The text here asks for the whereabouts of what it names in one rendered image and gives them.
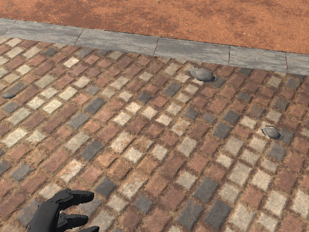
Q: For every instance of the left robot hand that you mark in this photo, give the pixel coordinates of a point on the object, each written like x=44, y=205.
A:
x=47, y=218

